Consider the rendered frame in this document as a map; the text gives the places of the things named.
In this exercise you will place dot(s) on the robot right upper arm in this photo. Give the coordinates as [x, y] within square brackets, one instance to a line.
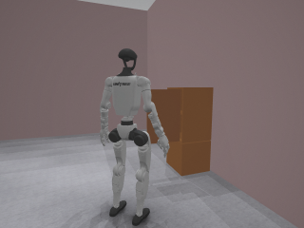
[145, 84]

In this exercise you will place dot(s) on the humanoid robot head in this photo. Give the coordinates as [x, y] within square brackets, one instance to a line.
[127, 54]

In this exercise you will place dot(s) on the right robot forearm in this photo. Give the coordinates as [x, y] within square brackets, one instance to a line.
[153, 116]

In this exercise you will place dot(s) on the robot right hand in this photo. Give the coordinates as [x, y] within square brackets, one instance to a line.
[163, 144]

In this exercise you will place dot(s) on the cupboard door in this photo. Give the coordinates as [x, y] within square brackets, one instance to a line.
[168, 107]

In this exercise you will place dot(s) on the robot left upper arm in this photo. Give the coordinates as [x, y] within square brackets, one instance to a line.
[105, 103]

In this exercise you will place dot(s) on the robot left hand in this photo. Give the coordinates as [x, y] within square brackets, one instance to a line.
[104, 135]

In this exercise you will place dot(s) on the left robot foot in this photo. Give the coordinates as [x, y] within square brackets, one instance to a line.
[114, 211]

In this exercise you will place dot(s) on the left robot forearm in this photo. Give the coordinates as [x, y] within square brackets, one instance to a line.
[104, 118]

